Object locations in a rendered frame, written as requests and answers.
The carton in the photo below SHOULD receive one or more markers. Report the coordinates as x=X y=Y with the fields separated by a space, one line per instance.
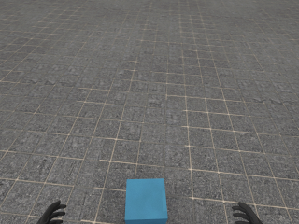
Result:
x=145 y=201

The robot right hand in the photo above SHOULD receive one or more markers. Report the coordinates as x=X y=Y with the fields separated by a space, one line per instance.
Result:
x=249 y=215

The robot left hand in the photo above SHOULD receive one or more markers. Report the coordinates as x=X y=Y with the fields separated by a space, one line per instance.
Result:
x=49 y=215

